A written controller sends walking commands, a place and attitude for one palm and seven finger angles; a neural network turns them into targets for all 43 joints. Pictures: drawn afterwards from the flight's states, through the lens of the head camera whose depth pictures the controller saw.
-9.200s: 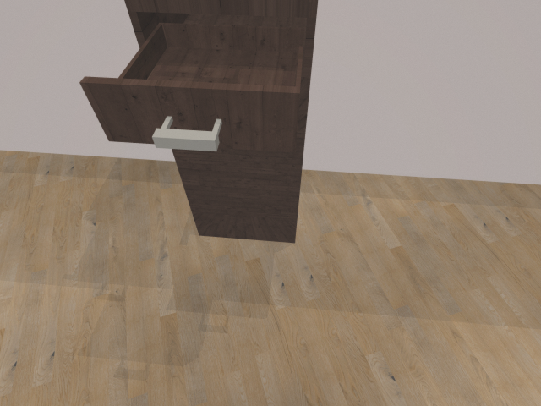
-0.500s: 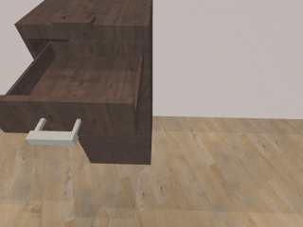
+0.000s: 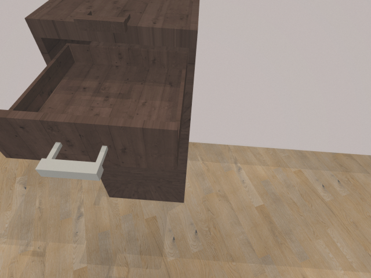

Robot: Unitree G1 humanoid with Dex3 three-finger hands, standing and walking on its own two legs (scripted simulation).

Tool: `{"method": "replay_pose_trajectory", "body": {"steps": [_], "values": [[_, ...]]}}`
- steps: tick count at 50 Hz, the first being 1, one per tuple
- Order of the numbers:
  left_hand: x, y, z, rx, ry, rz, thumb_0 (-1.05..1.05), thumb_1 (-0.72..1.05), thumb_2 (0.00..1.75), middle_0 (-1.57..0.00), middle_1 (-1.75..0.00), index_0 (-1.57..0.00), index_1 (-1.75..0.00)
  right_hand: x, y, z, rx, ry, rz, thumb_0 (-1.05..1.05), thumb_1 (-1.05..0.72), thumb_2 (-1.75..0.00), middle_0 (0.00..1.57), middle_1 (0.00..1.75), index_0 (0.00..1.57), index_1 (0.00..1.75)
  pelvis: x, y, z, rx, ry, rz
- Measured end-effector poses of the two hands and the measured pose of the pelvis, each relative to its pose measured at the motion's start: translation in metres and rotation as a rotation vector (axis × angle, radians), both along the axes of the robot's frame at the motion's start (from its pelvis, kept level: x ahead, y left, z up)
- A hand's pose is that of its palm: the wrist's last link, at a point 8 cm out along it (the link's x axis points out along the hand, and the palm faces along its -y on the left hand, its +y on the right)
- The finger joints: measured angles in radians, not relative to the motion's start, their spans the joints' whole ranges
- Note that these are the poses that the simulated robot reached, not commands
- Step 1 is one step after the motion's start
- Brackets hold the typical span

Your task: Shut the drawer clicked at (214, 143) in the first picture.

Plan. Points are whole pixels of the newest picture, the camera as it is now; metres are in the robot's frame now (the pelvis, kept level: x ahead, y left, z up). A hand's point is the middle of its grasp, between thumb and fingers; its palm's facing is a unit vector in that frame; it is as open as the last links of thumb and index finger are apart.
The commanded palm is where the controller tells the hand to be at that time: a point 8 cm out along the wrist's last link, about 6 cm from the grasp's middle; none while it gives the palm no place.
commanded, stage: come to a stop and stand still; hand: left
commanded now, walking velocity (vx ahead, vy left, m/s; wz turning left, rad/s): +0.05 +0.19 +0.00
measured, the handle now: (75, 159) +0.30 +0.25 +0.11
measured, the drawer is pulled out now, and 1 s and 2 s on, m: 0.30 0.30 0.30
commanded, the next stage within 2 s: look again from close up in 0.96 s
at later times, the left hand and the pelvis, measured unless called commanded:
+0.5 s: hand out of the picture +0.06 +0.17 -0.16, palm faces -0.02 -0.97 -0.24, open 7.3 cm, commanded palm none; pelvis +0.01 -0.01 +0.00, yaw -1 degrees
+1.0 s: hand out of the picture +0.01 +0.17 -0.16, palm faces +0.00 -0.98 -0.20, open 7.4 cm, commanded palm none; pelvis +0.01 +0.00 +0.01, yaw -1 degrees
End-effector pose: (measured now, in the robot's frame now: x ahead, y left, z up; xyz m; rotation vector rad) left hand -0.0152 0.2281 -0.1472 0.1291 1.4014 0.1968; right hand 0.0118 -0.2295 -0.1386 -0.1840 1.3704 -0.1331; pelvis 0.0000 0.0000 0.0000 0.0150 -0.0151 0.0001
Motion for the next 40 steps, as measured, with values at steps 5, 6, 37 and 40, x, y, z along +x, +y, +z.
{"method": "replay_pose_trajectory", "body": {"steps": [5, 6, 37, 40], "values": [[0.015, 0.02, 0.003, 0.039, 0.01, -0.019, 0.0, 0.91, 0.9, -0.2, -0.3, -0.2, -0.3, 0.007, 0.012, -0.004, 0.007, -0.028, -0.008, 0.0, -0.91, -0.89, 0.2, 0.3, 0.2, 0.3, 0.002, 0.01, -0.002, 0.008, 0.01, -0.019], [0.02, 0.022, 0.006, 0.047, 0.005, -0.026, 0.0, 0.91, 0.9, -0.2, -0.3, -0.2, -0.3, 0.007, 0.015, -0.005, 0.014, -0.029, -0.01, 0.0, -0.91, -0.89, 0.2, 0.3, 0.2, 0.3, 0.002, 0.011, -0.001, 0.009, 0.012, -0.02], [0.048, -0.006, 0.019, 0.023, -0.109, -0.1, 0.0, 0.92, 0.9, -0.2, -0.3, -0.2, -0.3, -0.009, 0.005, -0.002, 0.045, -0.022, -0.024, 0.01, -0.92, -0.89, 0.2, 0.3, 0.2, 0.3, 0.002, -0.006, 0.007, -0.009, -0.009, -0.019], [0.039, -0.006, 0.018, 0.018, -0.08, -0.092, 0.0, 0.92, 0.9, -0.2, -0.3, -0.2, -0.3, -0.014, 0.007, -0.003, 0.049, -0.002, -0.024, 0.01, -0.92, -0.89, 0.2, 0.3, 0.2, 0.3, 0.003, -0.005, 0.008, -0.007, -0.008, -0.02]]}}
